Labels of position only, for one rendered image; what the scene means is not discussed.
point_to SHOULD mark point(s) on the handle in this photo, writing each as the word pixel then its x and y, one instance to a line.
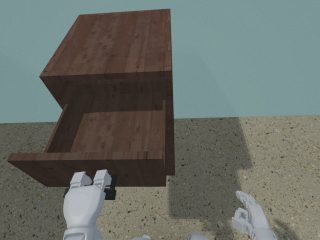
pixel 110 193

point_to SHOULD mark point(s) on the left robot hand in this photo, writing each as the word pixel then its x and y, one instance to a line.
pixel 83 204

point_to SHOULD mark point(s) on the left robot forearm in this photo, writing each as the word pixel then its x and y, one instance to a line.
pixel 79 233

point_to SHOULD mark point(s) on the drawer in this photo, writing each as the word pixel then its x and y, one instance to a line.
pixel 116 126

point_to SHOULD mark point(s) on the right robot forearm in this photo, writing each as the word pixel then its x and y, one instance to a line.
pixel 262 233

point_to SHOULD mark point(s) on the robot right shin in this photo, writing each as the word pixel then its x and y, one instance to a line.
pixel 196 233

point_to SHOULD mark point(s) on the right robot hand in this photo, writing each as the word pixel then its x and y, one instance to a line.
pixel 245 221

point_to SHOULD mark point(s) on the cabinet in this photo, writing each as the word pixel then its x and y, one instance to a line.
pixel 116 47

